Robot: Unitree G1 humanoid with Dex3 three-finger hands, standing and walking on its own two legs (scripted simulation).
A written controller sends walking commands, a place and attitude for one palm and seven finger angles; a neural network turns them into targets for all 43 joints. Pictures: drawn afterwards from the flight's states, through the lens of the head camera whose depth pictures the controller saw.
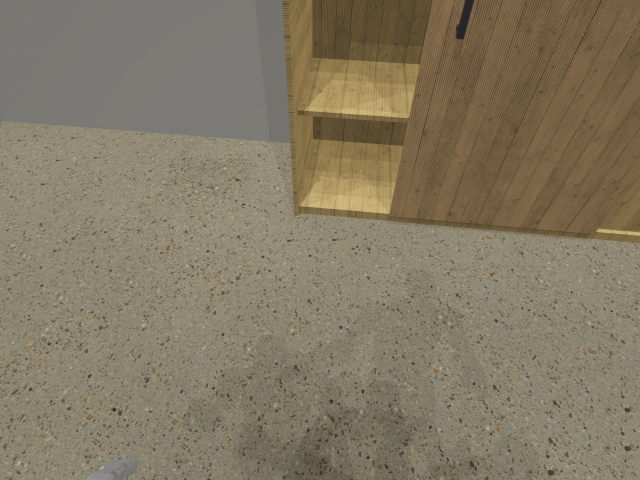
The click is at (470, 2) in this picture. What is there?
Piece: wardrobe's sliding door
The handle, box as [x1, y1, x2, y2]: [456, 0, 473, 38]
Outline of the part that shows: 473,0 465,0 460,21 456,26 457,38 463,38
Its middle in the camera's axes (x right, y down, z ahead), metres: +0.39 -0.62 +1.02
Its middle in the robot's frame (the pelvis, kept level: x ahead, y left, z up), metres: +1.22 -0.32 +0.13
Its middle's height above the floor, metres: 0.89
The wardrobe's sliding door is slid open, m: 0.40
